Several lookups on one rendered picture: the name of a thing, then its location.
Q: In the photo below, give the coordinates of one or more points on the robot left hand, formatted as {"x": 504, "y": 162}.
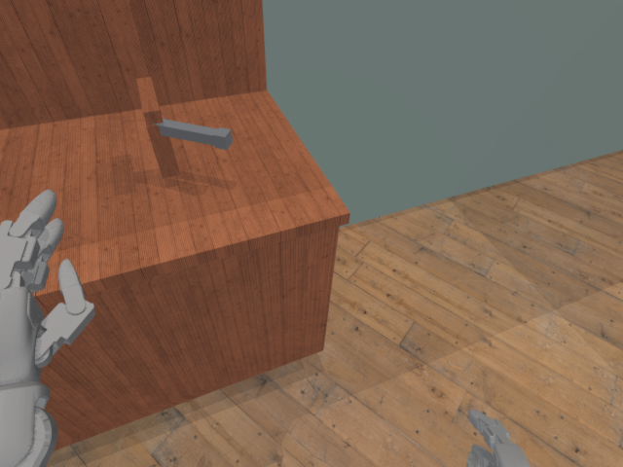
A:
{"x": 25, "y": 248}

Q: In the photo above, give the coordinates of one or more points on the counter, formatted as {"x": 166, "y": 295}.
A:
{"x": 205, "y": 266}

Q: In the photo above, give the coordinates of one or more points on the left robot forearm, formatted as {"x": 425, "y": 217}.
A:
{"x": 28, "y": 433}

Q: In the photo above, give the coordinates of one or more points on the robot right hand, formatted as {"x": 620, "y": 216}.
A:
{"x": 506, "y": 454}

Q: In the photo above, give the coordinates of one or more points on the tap lever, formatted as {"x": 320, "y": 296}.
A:
{"x": 221, "y": 138}

